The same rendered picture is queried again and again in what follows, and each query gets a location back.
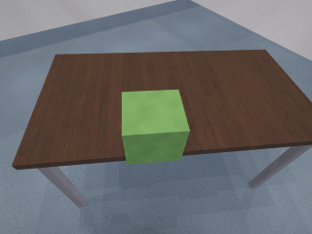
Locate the carton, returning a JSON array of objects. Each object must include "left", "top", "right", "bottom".
[{"left": 122, "top": 90, "right": 190, "bottom": 165}]

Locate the table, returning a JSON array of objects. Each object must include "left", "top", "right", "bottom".
[{"left": 12, "top": 50, "right": 312, "bottom": 208}]

